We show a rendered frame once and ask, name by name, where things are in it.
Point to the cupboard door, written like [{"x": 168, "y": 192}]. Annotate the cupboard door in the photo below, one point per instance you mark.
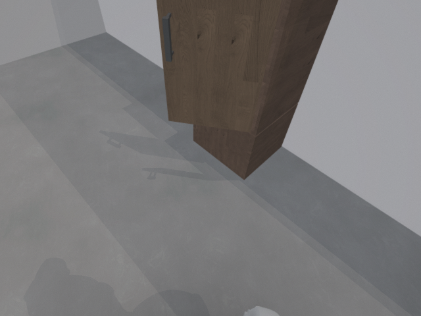
[{"x": 221, "y": 48}]

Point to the handle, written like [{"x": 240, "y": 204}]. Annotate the handle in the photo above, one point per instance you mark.
[{"x": 167, "y": 37}]

